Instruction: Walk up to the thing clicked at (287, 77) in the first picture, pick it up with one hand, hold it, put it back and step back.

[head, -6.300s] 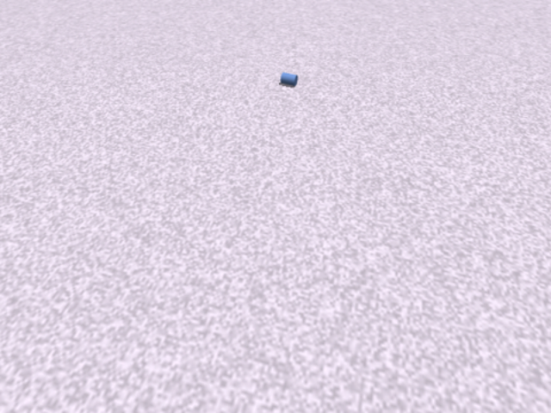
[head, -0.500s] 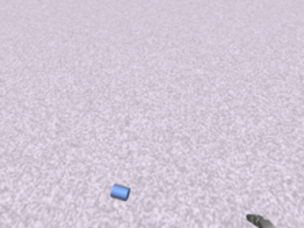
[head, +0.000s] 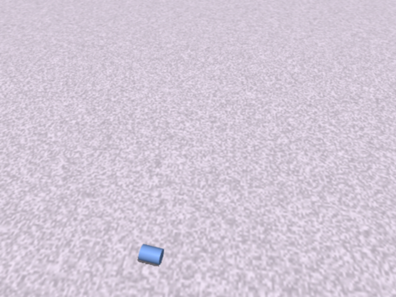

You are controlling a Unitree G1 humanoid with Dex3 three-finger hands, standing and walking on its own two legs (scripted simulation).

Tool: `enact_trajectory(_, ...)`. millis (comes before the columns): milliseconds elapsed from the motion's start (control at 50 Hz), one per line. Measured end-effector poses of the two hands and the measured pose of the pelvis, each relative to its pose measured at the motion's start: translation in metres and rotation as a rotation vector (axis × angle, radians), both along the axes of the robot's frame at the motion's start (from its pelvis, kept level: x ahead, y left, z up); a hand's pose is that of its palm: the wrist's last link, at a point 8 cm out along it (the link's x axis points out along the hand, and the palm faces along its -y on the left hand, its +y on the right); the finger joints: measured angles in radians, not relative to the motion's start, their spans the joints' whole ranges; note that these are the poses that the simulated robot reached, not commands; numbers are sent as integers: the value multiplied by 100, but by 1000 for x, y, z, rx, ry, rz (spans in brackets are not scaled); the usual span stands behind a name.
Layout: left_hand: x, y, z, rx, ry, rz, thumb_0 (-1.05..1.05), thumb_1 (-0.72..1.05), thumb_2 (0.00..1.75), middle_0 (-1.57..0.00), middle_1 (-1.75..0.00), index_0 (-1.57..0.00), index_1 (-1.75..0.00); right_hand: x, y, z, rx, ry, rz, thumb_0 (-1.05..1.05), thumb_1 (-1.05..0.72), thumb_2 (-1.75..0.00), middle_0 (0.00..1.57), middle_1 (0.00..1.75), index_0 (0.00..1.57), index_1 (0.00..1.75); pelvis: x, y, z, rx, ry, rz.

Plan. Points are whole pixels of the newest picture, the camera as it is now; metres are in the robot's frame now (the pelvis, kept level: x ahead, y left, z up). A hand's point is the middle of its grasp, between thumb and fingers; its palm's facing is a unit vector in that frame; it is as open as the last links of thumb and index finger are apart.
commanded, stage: walk up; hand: left
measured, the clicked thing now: (151, 254) +0.43 +0.23 -0.75
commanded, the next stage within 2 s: stand in 0.24 s
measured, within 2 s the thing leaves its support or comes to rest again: neither
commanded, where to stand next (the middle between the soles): +0.04 +0.00 m, yaw -1 degrees
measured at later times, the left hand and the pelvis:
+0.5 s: hand out of the picture +0.07 +0.25 -0.16, palm faces -0.02 -0.94 -0.33, open 7.4 cm; pelvis +0.01 +0.00 +0.00, yaw +0 degrees
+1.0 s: hand out of the picture +0.10 +0.25 -0.16, palm faces -0.03 -0.94 -0.34, open 7.4 cm; pelvis +0.03 -0.01 +0.00, yaw +0 degrees
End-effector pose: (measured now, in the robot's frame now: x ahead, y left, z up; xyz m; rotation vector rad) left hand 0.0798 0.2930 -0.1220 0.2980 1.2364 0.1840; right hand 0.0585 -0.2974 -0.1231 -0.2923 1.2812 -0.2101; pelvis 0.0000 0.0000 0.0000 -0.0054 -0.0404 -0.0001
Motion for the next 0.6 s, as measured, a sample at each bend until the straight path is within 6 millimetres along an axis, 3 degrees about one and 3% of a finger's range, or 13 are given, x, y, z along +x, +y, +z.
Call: enact_trajectory(600, -7, 1, 1, 12, 22, 7, 1, 91, 89, -20, -30, -20, -29, 32, 1, 2, 0, -45, 39, 1, -91, -90, 20, 30, 20, 30, 13, -2, 0, 1, 9, 5)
